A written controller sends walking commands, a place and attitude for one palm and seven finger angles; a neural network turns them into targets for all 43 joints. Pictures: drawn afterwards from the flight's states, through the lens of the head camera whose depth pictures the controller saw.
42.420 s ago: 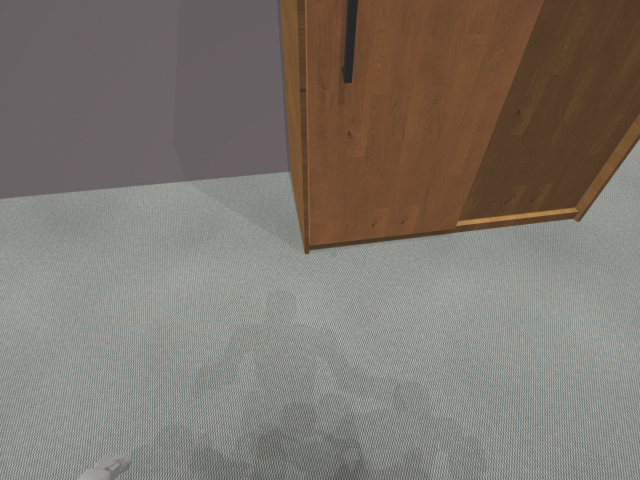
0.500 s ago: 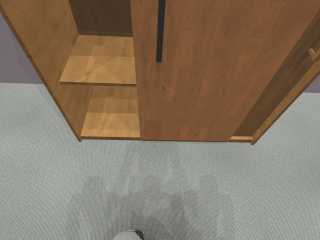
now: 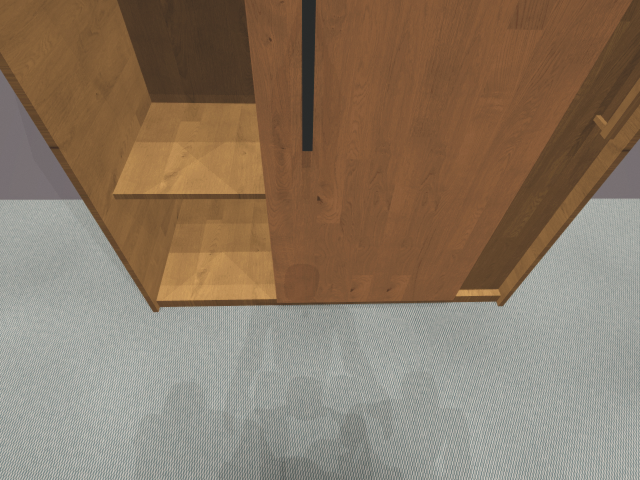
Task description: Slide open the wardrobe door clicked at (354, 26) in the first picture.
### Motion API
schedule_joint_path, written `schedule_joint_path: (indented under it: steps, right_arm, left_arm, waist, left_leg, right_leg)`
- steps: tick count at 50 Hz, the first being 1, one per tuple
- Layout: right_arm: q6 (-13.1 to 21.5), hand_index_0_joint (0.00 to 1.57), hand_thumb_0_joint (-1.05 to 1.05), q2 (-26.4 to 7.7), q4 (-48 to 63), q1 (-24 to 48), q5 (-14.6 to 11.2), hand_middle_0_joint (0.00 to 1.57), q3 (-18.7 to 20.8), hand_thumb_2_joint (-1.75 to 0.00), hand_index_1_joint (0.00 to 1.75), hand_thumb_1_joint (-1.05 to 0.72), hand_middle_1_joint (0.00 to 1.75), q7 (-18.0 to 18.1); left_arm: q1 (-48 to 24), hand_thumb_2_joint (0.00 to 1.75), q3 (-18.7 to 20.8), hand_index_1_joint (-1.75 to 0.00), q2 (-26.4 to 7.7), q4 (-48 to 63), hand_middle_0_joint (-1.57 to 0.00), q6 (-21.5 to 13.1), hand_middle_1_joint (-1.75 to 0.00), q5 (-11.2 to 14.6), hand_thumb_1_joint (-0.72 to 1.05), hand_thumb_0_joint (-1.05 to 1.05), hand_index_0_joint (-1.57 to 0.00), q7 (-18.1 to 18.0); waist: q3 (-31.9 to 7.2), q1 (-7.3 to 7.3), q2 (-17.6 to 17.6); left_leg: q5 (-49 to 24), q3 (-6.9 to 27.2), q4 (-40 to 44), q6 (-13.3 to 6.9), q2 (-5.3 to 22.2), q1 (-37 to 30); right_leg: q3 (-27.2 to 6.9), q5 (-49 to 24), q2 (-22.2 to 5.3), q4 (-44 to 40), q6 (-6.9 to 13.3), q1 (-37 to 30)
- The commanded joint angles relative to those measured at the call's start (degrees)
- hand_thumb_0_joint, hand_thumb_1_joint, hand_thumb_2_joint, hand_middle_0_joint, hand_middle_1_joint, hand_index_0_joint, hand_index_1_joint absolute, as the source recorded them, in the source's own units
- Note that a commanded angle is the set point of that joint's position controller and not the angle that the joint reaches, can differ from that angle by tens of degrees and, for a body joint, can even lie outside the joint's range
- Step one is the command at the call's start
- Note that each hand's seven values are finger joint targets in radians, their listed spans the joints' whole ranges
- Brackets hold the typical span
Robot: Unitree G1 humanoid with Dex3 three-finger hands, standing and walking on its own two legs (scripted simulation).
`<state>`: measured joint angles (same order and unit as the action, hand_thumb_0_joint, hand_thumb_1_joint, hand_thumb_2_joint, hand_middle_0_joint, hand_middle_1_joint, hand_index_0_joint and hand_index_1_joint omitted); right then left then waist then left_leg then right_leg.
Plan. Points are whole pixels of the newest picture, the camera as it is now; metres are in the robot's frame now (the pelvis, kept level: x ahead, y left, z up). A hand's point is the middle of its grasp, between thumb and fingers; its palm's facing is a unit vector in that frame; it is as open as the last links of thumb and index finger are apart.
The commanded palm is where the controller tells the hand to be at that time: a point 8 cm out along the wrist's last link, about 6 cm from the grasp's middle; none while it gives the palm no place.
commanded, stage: let the arm hang, fingers relaxed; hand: left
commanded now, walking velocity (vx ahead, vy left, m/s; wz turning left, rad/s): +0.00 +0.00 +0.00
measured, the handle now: (307, 75) +0.72 +0.06 +0.13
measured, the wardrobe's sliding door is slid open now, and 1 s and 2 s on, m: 0.42 0.42 0.42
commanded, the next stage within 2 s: look to check the result in 0.06 s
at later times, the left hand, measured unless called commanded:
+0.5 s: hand out of the picture +0.03 +0.17 -0.18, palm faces -0.02 -0.98 -0.19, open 7.4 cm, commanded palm none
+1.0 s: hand out of the picture +0.04 +0.18 -0.18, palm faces -0.02 -0.98 -0.19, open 7.4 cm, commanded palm none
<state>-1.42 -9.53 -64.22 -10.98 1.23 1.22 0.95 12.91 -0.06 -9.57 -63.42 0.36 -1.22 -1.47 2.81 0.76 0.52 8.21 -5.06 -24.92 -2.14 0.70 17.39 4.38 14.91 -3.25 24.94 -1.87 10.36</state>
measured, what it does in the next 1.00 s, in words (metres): stands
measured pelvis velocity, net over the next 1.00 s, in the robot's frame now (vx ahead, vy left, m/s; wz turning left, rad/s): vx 0.04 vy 0.00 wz -0.01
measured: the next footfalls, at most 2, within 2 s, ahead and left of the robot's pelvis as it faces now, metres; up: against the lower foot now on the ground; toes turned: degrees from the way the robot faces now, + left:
none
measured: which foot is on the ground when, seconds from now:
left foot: down 0.00-1.00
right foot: down 0.00-1.00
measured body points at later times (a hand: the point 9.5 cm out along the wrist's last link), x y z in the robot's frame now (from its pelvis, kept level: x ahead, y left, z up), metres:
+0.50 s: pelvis +0.03 +0.00 +0.00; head +0.06 +0.01 +0.45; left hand +0.04 +0.23 -0.16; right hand +0.05 -0.24 -0.15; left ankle +0.06 +0.10 -0.74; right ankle -0.02 -0.14 -0.74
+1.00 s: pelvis +0.04 +0.00 +0.00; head +0.06 +0.01 +0.45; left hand +0.05 +0.23 -0.16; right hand +0.06 -0.23 -0.15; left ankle +0.06 +0.10 -0.74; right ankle -0.02 -0.14 -0.74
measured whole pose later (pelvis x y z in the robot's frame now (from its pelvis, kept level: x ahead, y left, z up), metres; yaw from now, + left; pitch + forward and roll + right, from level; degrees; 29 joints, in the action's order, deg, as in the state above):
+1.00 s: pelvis +0.04 +0.00 +0.00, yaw -1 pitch +0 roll +0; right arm -0.5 -9.5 -67.0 -10.4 0.7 0.3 1.5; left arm 13.8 -0.2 -10.0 -65.9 0.0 -0.8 -1.9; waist 2.7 0.5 1.0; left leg 10.7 -5.9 -22.6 -1.8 0.5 11.7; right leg 3.6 15.6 -3.3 19.9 -2.2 3.8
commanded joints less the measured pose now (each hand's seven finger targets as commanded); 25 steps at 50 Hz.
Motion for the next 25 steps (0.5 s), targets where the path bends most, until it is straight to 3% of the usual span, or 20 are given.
schedule_joint_path:
  steps: [1, 14, 25]
  right_arm:
    - [1.32, 0.2, 0.0, -5.62, 1.32, -2.4, -0.06, 0.2, 0.96, -0.9, 0.3, -0.9, 0.3, 0.44]
    - [1.28, 0.2, 0.0, -5.97, 0.1, -2.3, -0.28, 0.2, 0.76, -0.9, 0.3, -0.9, 0.3, 0.67]
    - [1.43, 0.2, 0.0, -6.09, -0.4, -1.5, -0.3, 0.2, 0.56, -0.9, 0.3, -0.9, 0.3, 0.79]
  left_arm:
    - [4.15, 0.9, 1.02, -0.3, -6.11, 0.86, -0.2, -0.9, -0.3, 0.03, 0.9, 0.0, -0.2, -0.57]
    - [4.14, 0.9, 1.02, -0.3, -6.38, -0.08, -0.2, -0.85, -0.3, 0.16, 0.9, 0.0, -0.2, -0.79]
    - [3.96, 0.9, 0.83, -0.3, -6.18, -0.71, -0.2, -0.86, -0.3, 0.2, 0.9, 0.0, -0.2, -0.75]
  waist:
    - [-1.94, -0.28, -0.32]
    - [-3.24, -0.29, -0.43]
    - [-2.08, -0.15, -0.37]
  left_leg:
    - [-3.32, 7.07, 4.05, 0.17, 5.64, -6.24]
    - [-6.65, 6.77, 3.43, 0.14, 6.09, -8.54]
    - [-7.34, 6.42, 4.2, 0.19, 6.27, -9.66]
  right_leg:
    - [-4.03, -3.68, -3.49, -5.6, 2.95, 2.5]
    - [-3.96, -5.37, -3.61, -6.49, 2.87, 0.03]
    - [-3.85, -5.66, -3.71, -7.3, 2.53, -0.05]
